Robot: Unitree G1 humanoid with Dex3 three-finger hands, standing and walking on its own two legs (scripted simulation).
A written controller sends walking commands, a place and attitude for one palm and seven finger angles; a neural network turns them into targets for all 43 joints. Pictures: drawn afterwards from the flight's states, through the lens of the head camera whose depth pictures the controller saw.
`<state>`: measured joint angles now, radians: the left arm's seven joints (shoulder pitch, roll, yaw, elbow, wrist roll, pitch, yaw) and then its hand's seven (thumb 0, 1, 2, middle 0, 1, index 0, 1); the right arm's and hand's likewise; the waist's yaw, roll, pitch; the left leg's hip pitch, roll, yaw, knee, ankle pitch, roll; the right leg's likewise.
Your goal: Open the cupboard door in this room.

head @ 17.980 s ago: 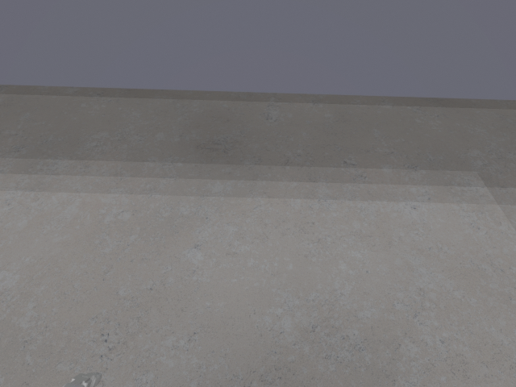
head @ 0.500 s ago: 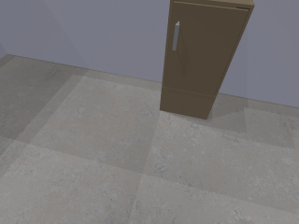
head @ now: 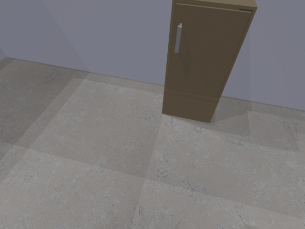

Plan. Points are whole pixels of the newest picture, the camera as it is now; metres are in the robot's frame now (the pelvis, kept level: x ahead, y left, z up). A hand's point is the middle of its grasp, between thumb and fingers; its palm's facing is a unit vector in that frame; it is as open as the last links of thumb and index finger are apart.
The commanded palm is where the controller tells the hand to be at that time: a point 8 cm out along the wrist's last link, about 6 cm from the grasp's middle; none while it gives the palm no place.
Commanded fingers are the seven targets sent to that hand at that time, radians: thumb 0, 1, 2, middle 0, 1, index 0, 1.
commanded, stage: walk to a spot facing it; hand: left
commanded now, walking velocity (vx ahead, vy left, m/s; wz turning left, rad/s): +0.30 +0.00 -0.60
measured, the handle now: (178, 38) +1.11 -0.08 -0.04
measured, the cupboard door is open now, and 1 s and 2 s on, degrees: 0 0 0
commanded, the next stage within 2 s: turn to face it in 0.66 s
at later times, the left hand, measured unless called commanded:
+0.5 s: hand (101, 209) +0.21 +0.18 -0.17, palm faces -0.23 -0.96 -0.19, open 7.4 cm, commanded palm none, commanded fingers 0.00 0.90 0.90 -0.20 -0.30 -0.20 -0.30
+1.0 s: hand (141, 167) +0.36 +0.07 -0.17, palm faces -0.37 -0.90 -0.22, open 7.3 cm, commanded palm none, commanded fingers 0.00 0.90 0.90 -0.20 -0.30 -0.20 -0.30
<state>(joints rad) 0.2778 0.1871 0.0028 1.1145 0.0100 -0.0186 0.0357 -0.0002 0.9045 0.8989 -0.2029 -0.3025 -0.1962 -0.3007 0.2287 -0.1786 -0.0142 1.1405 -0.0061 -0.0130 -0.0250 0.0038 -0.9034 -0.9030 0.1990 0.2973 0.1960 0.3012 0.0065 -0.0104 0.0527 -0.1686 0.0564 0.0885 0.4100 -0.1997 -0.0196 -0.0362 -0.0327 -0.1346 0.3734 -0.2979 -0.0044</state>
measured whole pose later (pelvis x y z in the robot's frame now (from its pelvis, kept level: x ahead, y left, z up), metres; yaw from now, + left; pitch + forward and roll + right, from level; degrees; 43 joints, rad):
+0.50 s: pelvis +0.08 +0.01 -0.01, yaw -15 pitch +0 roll +0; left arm 0.16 0.21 0.08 0.98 0.03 0.04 -0.03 0.01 0.91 0.90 -0.20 -0.30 -0.19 -0.30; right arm 0.42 -0.13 -0.04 1.11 -0.03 -0.06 -0.03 0.00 -0.90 -0.90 0.20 0.30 0.20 0.30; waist -0.01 -0.01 0.09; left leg 0.00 0.10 0.33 0.39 -0.36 -0.03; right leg -0.60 -0.10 -0.10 1.04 -0.24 0.02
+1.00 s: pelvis +0.22 -0.08 -0.01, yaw -24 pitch -1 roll +0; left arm 0.21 0.18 0.02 1.00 0.02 -0.02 0.01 0.00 0.91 0.90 -0.21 -0.30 -0.20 -0.30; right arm 0.12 -0.21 -0.04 0.95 -0.01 0.00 -0.01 0.00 -0.91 -0.90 0.19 0.30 0.19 0.30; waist 0.01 0.02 0.05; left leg -0.49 0.11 0.03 0.88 -0.29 -0.06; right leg -0.24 0.05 -0.09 0.46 -0.20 -0.08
